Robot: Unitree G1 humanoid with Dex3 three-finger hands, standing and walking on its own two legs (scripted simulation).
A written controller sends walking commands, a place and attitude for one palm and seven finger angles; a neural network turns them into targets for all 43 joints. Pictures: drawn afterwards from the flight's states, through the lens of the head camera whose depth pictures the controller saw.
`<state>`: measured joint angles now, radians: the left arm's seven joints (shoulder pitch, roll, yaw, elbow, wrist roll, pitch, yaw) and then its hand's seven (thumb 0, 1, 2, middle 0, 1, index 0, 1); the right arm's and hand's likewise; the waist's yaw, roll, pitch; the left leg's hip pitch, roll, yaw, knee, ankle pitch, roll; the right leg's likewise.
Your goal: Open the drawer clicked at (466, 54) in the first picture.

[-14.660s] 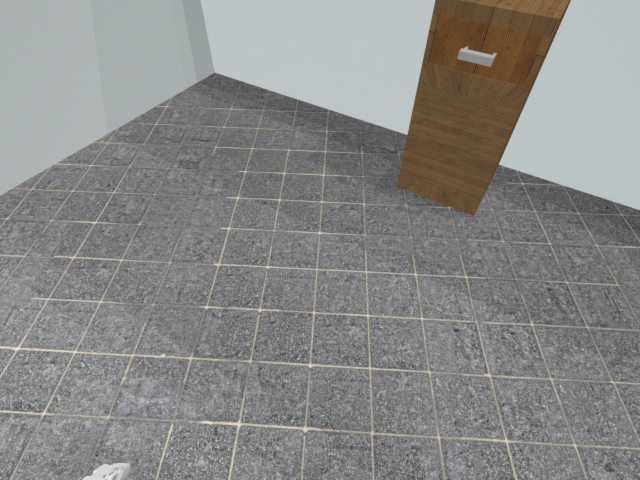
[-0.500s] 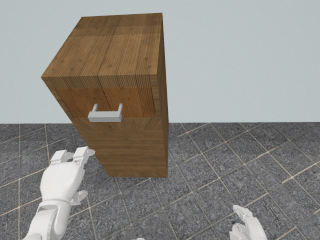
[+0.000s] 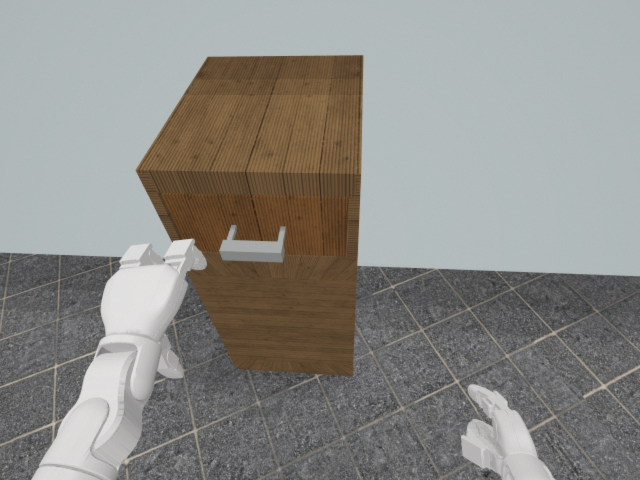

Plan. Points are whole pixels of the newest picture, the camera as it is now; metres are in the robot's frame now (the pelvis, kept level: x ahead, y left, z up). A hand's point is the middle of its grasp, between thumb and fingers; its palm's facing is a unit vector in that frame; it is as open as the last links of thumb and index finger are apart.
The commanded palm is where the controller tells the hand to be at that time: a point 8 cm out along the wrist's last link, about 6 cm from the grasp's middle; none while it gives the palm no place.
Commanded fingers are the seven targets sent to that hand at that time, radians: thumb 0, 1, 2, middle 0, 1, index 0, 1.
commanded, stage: raise the hand with hooked fingers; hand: left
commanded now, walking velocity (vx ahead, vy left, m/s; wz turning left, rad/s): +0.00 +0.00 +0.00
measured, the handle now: (255, 241) +0.52 +0.20 -0.06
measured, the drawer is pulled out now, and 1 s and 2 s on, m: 0.00 0.00 0.00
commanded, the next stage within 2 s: move the hooked fingers above the handle in 0.58 s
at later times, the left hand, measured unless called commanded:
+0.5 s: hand (168, 300) +0.29 +0.23 +0.08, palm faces +0.03 -0.10 -0.99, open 13.8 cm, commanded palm +0.27 +0.24 +0.14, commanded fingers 0.00 -0.50 0.30 -0.30 -1.20 -0.30 -1.20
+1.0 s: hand (194, 287) +0.33 +0.21 +0.06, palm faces -0.02 -0.07 -1.00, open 13.8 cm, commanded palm +0.31 +0.22 +0.12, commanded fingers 0.00 -0.50 0.30 -0.30 -1.20 -0.30 -1.20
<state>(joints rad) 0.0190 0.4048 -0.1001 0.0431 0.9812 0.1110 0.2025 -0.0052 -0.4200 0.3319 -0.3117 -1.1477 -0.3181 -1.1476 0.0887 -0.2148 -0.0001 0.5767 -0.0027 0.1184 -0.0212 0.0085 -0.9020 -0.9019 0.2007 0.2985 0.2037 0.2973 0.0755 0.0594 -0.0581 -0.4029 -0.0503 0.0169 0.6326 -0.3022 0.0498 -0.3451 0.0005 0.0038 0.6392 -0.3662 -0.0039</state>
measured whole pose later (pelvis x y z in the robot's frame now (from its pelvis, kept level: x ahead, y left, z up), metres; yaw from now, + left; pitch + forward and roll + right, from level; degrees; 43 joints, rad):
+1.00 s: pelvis +0.00 -0.03 +0.00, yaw +1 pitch +5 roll +1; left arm -0.19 0.46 -0.08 0.28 0.95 -0.01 0.12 -0.01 -0.49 0.30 -0.32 -1.20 -0.32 -1.20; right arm 0.13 -0.25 -0.01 0.62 0.02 0.12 -0.05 0.01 -0.90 -0.90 0.20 0.30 0.21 0.30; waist 0.06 0.06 -0.05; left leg -0.40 -0.02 -0.02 0.58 -0.27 0.01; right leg -0.35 0.03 -0.03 0.60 -0.35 -0.05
